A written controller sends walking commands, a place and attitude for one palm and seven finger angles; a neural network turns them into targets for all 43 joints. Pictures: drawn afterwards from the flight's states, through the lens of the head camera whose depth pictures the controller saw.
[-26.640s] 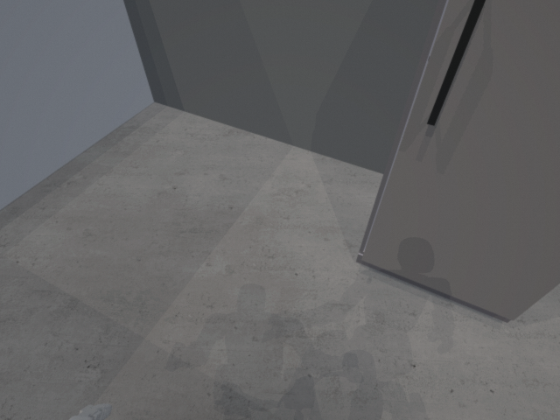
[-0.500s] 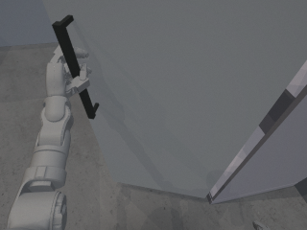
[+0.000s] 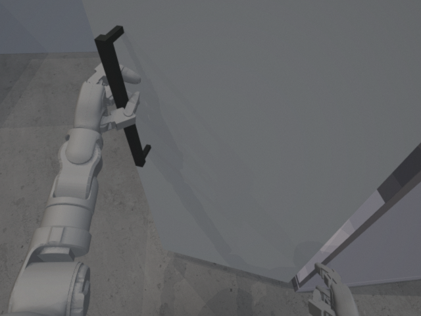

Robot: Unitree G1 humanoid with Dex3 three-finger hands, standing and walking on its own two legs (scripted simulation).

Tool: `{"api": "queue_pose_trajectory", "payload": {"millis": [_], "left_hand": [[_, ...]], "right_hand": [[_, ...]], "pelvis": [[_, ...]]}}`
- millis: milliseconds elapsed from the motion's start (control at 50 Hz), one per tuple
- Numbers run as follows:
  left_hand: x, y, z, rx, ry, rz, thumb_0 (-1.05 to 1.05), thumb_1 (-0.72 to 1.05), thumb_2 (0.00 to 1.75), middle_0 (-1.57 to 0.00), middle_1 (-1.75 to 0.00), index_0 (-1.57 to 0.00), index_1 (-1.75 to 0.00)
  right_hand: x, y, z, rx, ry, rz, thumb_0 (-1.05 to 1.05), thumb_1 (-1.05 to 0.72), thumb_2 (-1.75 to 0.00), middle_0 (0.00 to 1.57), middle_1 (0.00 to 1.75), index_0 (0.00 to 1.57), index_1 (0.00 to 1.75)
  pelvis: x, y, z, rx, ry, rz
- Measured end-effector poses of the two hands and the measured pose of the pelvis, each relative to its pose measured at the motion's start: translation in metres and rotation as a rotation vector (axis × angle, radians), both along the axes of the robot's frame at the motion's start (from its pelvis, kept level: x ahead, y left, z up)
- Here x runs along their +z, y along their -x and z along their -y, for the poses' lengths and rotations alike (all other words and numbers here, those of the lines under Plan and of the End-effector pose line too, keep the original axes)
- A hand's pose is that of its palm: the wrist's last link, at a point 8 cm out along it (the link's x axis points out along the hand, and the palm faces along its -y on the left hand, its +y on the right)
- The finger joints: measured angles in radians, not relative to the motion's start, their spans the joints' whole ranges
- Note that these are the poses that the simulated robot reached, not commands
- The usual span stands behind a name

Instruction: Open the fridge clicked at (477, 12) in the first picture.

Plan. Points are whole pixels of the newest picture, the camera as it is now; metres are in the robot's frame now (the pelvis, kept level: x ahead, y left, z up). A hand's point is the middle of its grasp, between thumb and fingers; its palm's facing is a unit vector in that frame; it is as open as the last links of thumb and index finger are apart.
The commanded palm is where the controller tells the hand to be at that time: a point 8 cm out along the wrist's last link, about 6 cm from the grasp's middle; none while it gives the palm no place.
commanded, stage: loosen the grip on the handle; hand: left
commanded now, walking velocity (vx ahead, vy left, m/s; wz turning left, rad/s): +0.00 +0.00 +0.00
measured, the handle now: (130, 108) +0.44 +0.20 +0.16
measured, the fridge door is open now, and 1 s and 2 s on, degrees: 70 68 68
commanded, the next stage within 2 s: slip the hand off the handle in 0.52 s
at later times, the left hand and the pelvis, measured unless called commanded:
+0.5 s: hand (128, 116) +0.40 +0.19 +0.18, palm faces +0.16 -0.97 -0.19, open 14.1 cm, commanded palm +0.37 +0.24 +0.18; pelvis -0.01 -0.02 -0.01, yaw -2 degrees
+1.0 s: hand (95, 112) +0.39 +0.25 +0.18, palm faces +0.23 -0.96 -0.17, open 14.7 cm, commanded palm +0.37 +0.29 +0.18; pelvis +0.03 -0.01 -0.01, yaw +0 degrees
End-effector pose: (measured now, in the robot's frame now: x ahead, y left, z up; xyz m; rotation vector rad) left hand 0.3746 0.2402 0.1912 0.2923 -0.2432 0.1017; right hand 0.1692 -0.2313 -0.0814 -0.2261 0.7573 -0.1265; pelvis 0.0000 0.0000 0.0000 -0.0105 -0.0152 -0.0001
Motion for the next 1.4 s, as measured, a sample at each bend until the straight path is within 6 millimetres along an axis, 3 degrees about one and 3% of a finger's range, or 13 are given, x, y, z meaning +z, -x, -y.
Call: {"api": "queue_pose_trajectory", "payload": {"millis": [100, 300, 420, 520, 640, 800, 920, 1080, 1280, 1400], "left_hand": [[0.004, 0.002, -0.006, 0.019, 0.166, 0.002, -0.05, 0.43, 0.71, -0.51, -1.43, -0.41, -1.38], [-0.006, 0.012, 0.001, 0.060, 0.059, 0.064, -0.01, -0.22, 0.37, -0.44, -1.37, -0.28, -1.30], [-0.012, 0.011, 0.001, 0.018, 0.065, 0.065, -0.01, -0.45, 0.26, -0.43, -1.33, -0.31, -1.27], [-0.012, 0.006, 0.000, 0.011, 0.080, 0.072, -0.01, -0.52, 0.22, -0.46, -1.31, -0.29, -1.21], [-0.012, 0.001, -0.005, 0.033, 0.105, 0.070, -0.01, -0.54, 0.21, -0.43, -1.26, -0.27, -1.17], [-0.007, 0.005, -0.026, 0.075, 0.092, 0.074, -0.02, -0.55, 0.20, -0.31, -1.18, -0.26, -1.15], [-0.009, 0.009, -0.046, 0.092, 0.095, 0.047, -0.02, -0.55, 0.20, -0.27, -1.16, -0.26, -1.15], [-0.005, 0.013, -0.060, 0.084, 0.089, 0.054, -0.02, -0.55, 0.20, -0.26, -1.15, -0.26, -1.15], [-0.005, 0.010, -0.074, 0.086, 0.089, 0.032, -0.02, -0.55, 0.20, -0.26, -1.15, -0.26, -1.15], [-0.008, 0.027, -0.073, 0.064, 0.085, 0.049, -0.02, -0.55, 0.20, -0.25, -1.15, -0.26, -1.15]], "right_hand": [[0.008, 0.021, 0.020, -0.011, 0.013, 0.060, 0.01, -0.91, -0.90, 0.20, 0.30, 0.20, 0.30], [-0.020, 0.101, 0.048, -0.100, 0.040, -0.119, 0.01, -0.91, -0.90, 0.20, 0.30, 0.20, 0.30], [-0.032, 0.123, 0.048, -0.148, 0.033, -0.192, 0.01, -0.91, -0.90, 0.20, 0.30, 0.20, 0.30], [-0.034, 0.111, 0.042, -0.139, 0.024, -0.181, 0.01, -0.91, -0.90, 0.20, 0.30, 0.20, 0.30], [-0.028, 0.071, 0.033, -0.100, 0.012, -0.109, 0.01, -0.91, -0.90, 0.20, 0.30, 0.20, 0.30], [-0.015, 0.017, 0.022, -0.045, 0.007, -0.012, 0.01, -0.91, -0.90, 0.20, 0.30, 0.20, 0.30], [-0.011, -0.005, 0.017, -0.022, 0.015, 0.008, 0.01, -0.91, -0.90, 0.20, 0.30, 0.20, 0.30], [-0.015, -0.003, 0.013, -0.017, 0.022, -0.018, 0.01, -0.91, -0.90, 0.20, 0.30, 0.20, 0.30], [-0.025, 0.028, 0.016, -0.060, 0.023, -0.081, 0.01, -0.91, -0.90, 0.20, 0.30, 0.20, 0.30], [-0.026, 0.042, 0.022, -0.089, 0.023, -0.094, 0.01, -0.91, -0.90, 0.20, 0.30, 0.20, 0.30]], "pelvis": [[-0.002, 0.008, 0.003, 0.000, -0.009, -0.017], [-0.010, 0.018, 0.013, -0.002, -0.009, -0.028], [-0.010, 0.013, 0.015, -0.027, -0.006, -0.036], [-0.010, 0.005, 0.015, -0.026, -0.002, -0.044], [-0.009, -0.007, 0.012, -0.027, -0.004, -0.058], [-0.009, -0.021, 0.008, -0.019, -0.004, -0.068], [-0.009, -0.028, 0.007, -0.006, 0.000, -0.071], [-0.010, -0.030, 0.004, 0.004, 0.004, -0.076], [-0.012, -0.026, 0.003, -0.002, 0.006, -0.086], [-0.012, -0.025, 0.002, -0.015, 0.005, -0.083]]}}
